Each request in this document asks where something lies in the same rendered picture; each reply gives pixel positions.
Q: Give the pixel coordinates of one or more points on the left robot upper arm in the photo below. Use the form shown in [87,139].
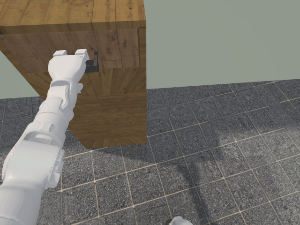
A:
[33,168]

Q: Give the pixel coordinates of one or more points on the right robot shin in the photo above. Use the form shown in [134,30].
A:
[178,217]

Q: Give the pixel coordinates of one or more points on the robot left hand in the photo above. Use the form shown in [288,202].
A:
[68,66]

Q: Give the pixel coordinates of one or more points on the robot left forearm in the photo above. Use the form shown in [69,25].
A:
[52,119]

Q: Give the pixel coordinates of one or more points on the drawer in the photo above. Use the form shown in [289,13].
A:
[116,48]

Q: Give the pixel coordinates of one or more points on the handle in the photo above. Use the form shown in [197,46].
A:
[92,65]

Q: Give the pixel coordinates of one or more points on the cabinet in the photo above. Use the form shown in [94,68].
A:
[111,109]

